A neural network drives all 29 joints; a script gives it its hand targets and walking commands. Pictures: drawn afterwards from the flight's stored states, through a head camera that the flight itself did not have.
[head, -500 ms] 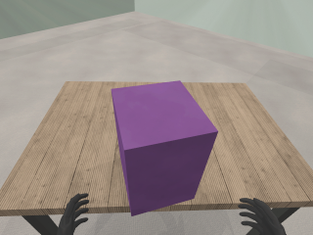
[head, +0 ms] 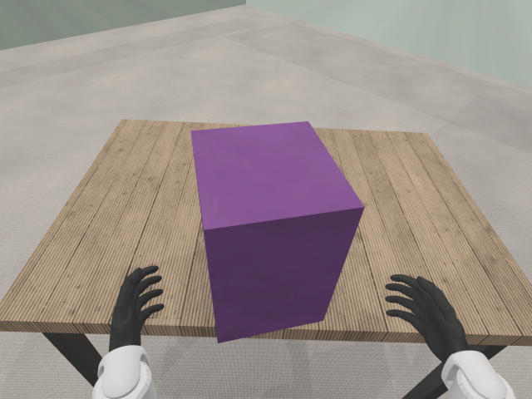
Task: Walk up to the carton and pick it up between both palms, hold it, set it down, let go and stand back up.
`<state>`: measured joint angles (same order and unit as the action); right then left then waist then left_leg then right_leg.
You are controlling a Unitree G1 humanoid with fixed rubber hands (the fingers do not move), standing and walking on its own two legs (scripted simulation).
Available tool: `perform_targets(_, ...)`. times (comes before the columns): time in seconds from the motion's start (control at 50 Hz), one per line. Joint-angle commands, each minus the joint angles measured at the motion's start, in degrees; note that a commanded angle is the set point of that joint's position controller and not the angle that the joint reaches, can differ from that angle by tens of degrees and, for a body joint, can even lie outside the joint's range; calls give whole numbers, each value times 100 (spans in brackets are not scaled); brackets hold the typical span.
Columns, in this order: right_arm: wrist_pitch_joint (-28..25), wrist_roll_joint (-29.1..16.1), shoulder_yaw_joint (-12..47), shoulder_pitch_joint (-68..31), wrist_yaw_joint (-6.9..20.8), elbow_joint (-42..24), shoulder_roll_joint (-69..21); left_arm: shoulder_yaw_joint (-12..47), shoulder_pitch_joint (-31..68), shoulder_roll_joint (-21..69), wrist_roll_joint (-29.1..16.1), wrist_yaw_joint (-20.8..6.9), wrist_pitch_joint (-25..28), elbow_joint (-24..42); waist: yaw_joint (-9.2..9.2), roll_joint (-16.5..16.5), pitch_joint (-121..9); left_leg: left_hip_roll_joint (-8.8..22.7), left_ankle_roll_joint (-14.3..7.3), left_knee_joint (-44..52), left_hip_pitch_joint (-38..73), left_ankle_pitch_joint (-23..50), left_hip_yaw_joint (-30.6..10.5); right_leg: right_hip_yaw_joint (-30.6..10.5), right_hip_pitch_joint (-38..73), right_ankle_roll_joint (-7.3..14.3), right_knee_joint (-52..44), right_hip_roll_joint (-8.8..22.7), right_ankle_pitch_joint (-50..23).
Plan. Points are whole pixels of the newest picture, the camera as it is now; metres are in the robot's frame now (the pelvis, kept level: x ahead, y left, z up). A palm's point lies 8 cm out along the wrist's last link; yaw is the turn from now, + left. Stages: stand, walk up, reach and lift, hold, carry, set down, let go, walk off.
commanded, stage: reach and lift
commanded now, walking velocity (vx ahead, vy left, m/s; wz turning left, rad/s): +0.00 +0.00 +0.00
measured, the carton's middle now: (262, 233) +0.38 +0.03 +0.06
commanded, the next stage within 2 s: none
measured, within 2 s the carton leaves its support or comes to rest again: neither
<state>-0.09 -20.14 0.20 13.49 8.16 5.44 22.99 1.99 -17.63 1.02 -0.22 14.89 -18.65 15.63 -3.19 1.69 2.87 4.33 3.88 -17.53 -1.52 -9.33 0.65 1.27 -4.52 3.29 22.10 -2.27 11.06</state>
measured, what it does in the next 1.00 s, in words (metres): stands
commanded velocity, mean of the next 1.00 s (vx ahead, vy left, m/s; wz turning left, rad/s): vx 0.00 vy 0.00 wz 0.00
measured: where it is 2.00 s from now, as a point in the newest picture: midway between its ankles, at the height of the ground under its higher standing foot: outside the picture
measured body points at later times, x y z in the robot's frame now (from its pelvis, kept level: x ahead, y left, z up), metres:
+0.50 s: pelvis +0.01 +0.00 +0.00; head +0.00 +0.00 +0.45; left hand +0.25 +0.20 +0.11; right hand +0.30 -0.20 +0.10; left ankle +0.01 +0.17 -0.74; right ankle +0.02 -0.08 -0.75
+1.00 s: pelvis +0.00 +0.00 +0.00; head -0.02 +0.00 +0.45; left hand +0.29 +0.21 +0.17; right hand +0.36 -0.20 +0.17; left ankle +0.01 +0.17 -0.74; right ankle +0.02 -0.08 -0.75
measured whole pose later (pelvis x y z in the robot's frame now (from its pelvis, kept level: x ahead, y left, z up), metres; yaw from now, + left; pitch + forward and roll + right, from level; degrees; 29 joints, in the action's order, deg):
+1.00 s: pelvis +0.00 +0.00 +0.00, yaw -1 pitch -4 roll +0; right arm 24.2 -29.6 5.8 -24.6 -0.9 8.4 29.8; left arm -11.2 14.1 -3.0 -4.0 12.4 -54.1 24.2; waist -2.2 -0.2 1.8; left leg 5.2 4.4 -17.1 -4.7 -8.4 1.8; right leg 0.0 -7.6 3.3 20.2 -3.3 8.8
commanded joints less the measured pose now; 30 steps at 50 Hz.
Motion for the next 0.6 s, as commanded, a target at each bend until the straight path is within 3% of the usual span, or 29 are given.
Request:
perform_targets(0.0,99,-37,-553,-889,-188,-1032,851,-44,808,-102,31,2,-235,1383,48,266,-71,-474,-344,311,-118,-32,143,-652,-332,-136,-1013,224,345)
perform_targets(0.06,373,-114,-483,-1121,-300,-1237,816,-61,943,-133,-71,-49,-558,1588,94,309,-92,-462,-338,348,-114,20,133,-594,-256,-152,-1009,193,269)
perform_targets(0.1,524,-109,-445,-1187,-375,-1216,783,-193,927,-180,-21,-60,-764,1676,59,144,-190,-465,-310,337,-41,242,129,-603,-238,-111,-986,184,38)
perform_targets(0.16,736,-163,-355,-1459,-510,-1585,821,-292,1155,-240,-25,-87,-1092,1918,17,249,-212,-492,-324,293,-28,441,176,-606,-137,-143,-953,153,-207)
perform_targets(0.18,813,-141,-416,-1509,-566,-1602,872,-338,1215,-245,-91,-125,-1161,1947,79,388,-284,-483,-338,277,19,502,178,-583,-84,-166,-942,126,-304)
perform_targets(0.22,843,-200,-360,-1603,-639,-1842,938,-499,1125,-276,-49,-151,-1281,2047,-34,415,-478,-496,-361,268,52,804,196,-567,66,-183,-890,86,-634)
perform_targets(0.26,929,-192,-392,-1737,-734,-1954,924,-493,1270,-318,-78,-184,-1416,2141,62,454,-548,-490,-352,235,126,914,188,-507,91,-204,-830,48,-884)
perform_targets(0.3,1046,-276,-271,-1835,-797,-1827,925,-557,1371,-295,-49,-198,-1556,2198,0,254,-522,-489,-298,262,214,1042,193,-513,140,-163,-845,36,-1008)
perform_targets(0.32,1086,-354,-266,-1924,-816,-2079,988,-573,1385,-301,-116,-209,-1630,2477,0,277,-701,-471,-302,212,340,1227,173,-500,161,-159,-856,12,-1110)
perform_targets(0.4,1351,-426,-316,-2562,-871,-1822,1162,-674,1934,-410,-180,-243,-1982,2237,102,321,-700,-445,-289,235,306,1069,136,-488,118,-117,-882,9,-962)
perform_targets(0.44,1468,-418,-296,-2611,-935,-1881,1140,-728,2094,-437,-198,-257,-2091,2510,158,308,-816,-465,-293,215,298,1117,134,-554,182,-135,-875,41,-1125)
perform_targets(0.54,1642,-635,-211,-3045,-995,-1902,1228,-900,2319,-538,-189,-259,-2456,2693,117,146,-1194,-493,-276,139,462,1537,202,-534,385,-206,-764,38,-1803)
perform_targets(0.58,1745,-657,-249,-3313,-1030,-1655,1338,-972,2480,-489,-206,-287,-2600,2511,173,99,-1170,-465,-258,161,449,1510,163,-480,371,-188,-768,10,-1628)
